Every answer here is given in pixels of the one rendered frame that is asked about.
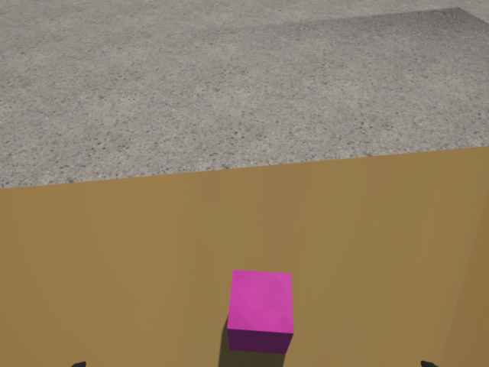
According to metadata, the carton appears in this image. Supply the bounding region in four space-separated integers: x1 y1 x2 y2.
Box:
227 270 293 354

